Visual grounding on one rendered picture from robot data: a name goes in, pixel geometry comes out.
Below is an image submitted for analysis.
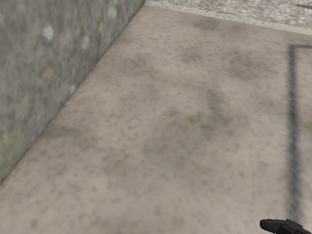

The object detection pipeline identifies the robot right hand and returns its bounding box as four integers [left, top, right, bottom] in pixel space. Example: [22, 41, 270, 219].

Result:
[259, 218, 312, 234]

